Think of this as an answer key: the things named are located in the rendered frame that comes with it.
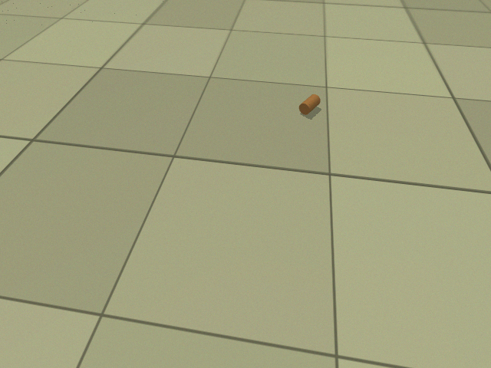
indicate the can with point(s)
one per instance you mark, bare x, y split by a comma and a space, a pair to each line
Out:
309, 104

